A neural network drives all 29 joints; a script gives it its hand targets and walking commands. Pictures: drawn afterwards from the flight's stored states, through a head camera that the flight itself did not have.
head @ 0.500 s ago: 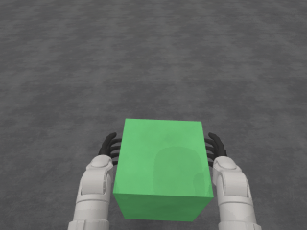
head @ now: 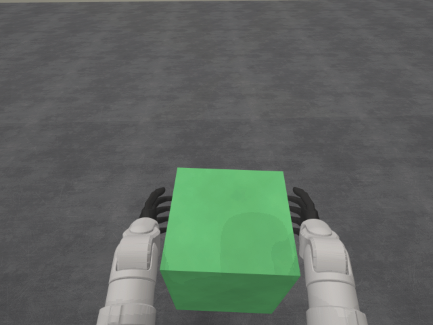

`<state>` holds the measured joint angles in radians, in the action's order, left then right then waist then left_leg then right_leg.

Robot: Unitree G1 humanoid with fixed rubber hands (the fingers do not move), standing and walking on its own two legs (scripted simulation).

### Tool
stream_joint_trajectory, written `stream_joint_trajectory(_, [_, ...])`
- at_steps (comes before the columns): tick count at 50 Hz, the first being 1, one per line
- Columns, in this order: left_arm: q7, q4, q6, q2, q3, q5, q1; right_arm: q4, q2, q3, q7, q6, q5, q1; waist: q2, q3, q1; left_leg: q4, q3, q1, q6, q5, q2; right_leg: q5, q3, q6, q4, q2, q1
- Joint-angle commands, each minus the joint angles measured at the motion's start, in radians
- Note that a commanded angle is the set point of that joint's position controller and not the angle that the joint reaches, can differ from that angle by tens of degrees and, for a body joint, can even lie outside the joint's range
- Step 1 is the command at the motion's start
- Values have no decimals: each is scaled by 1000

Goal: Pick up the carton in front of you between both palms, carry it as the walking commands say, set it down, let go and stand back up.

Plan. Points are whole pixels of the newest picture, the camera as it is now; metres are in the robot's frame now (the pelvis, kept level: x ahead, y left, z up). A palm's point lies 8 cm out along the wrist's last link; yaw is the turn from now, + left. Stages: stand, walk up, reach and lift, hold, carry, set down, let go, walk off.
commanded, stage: hold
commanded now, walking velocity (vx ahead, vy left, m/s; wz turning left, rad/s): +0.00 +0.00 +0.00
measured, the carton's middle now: (226, 244) +0.29 +0.00 -0.03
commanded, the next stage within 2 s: set down in 0.28 s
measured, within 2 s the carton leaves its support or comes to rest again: neither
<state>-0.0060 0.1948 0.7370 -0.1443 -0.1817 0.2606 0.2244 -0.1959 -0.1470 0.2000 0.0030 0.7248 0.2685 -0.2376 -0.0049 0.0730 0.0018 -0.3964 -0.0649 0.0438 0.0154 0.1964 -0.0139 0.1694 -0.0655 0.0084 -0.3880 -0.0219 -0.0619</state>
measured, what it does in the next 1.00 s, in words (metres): lowers itself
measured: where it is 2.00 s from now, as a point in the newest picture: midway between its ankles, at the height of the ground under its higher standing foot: outside the picture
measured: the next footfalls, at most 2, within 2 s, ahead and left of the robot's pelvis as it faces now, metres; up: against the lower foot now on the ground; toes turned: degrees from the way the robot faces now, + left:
none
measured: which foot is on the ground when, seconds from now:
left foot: down 0.00-1.00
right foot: down 0.00-1.00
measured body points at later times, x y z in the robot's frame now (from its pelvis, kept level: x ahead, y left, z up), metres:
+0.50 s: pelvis -0.01 -0.01 -0.01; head -0.07 -0.01 +0.44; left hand +0.30 +0.15 +0.04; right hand +0.31 -0.16 +0.04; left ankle +0.03 +0.11 -0.74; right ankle +0.04 -0.11 -0.74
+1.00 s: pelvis -0.02 +0.00 -0.08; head +0.18 +0.01 +0.32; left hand +0.37 +0.15 -0.17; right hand +0.36 -0.15 -0.16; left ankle +0.03 +0.11 -0.74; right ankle +0.04 -0.12 -0.74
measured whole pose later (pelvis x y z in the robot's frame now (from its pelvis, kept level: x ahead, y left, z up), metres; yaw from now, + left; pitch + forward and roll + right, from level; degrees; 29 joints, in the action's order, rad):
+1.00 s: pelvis -0.02 +0.00 -0.08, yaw +1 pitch +27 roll +0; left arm 0.02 0.58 0.11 -0.09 -0.32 0.22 0.55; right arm -0.51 -0.15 0.40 -0.03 0.11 0.21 -0.52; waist -0.01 -0.03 -0.03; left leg -1.01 0.01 1.12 0.02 0.36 0.04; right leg 0.34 0.03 -0.01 -1.00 0.02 -1.13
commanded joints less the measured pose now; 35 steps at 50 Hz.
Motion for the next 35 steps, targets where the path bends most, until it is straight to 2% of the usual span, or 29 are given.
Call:
stream_joint_trajectory(1, [-209,-45,-39,-862,467,-208,450,12,-875,-470,214,-18,-204,-389,2,-180,-6,80,157,39,22,-15,70,-23,148,23,50,87,61])
stream_joint_trajectory(11, [-242,30,-45,-913,428,-197,519,-56,-922,-450,259,-17,-207,-477,-5,-172,2,85,150,61,35,130,65,143,152,25,60,71,40])
stream_joint_trajectory(16, [-263,68,-52,-929,410,-198,584,-102,-946,-430,271,-22,-206,-531,20,-164,-2,69,149,71,33,152,67,210,166,27,74,60,24])
stream_joint_trajectory(20, [-280,168,-74,-923,345,-168,681,-198,-949,-353,269,-42,-175,-615,31,-130,-10,38,149,90,30,198,71,289,179,32,73,47,-12])
stream_joint_trajectory(23, [-279,278,-105,-901,254,-113,762,-299,-929,-250,254,-70,-125,-690,28,-96,-15,12,150,124,29,230,74,321,179,35,51,46,-37])
stream_joint_trajectory(27, [-242,391,-157,-813,97,-10,802,-387,-840,-87,211,-117,-26,-742,-2,-51,-20,-19,149,212,37,244,75,276,158,30,-17,68,-63])
stream_joint_trajectory(30, [-206,427,-209,-714,-7,69,768,-410,-749,13,179,-166,46,-714,0,-67,-23,-65,146,279,39,191,84,183,139,24,-78,84,-121])
stream_joint_trajectory(32, [-188,438,-259,-653,-47,104,730,-411,-693,47,162,-218,74,-677,3,-101,-26,-110,142,323,34,118,92,100,131,20,-123,90,-186])
stream_joint_trajectory(35, [-177,447,-361,-597,-38,102,688,-403,-650,28,151,-328,76,-646,4,-198,-18,-189,138,398,28,3,103,-33,131,12,-209,101,-272])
